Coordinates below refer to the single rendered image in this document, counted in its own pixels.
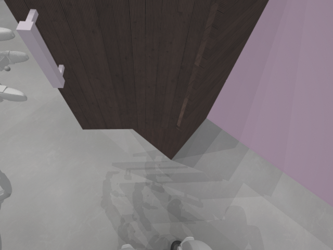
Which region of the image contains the cupboard door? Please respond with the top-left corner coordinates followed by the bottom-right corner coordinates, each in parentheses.
top-left (4, 0), bottom-right (213, 130)

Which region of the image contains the robot left hand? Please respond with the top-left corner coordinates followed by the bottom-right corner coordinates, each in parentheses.
top-left (0, 28), bottom-right (29, 102)

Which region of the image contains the robot shin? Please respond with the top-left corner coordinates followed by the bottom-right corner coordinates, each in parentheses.
top-left (181, 237), bottom-right (194, 244)
top-left (121, 244), bottom-right (133, 249)

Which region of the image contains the handle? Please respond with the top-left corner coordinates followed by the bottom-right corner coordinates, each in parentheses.
top-left (16, 9), bottom-right (65, 88)

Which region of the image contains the left robot upper arm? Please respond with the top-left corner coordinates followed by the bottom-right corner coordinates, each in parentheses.
top-left (0, 170), bottom-right (12, 250)

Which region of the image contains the robot right shin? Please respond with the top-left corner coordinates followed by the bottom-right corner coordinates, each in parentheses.
top-left (181, 237), bottom-right (194, 244)

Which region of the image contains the robot left shin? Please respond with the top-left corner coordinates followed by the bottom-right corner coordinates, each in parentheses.
top-left (121, 244), bottom-right (133, 249)

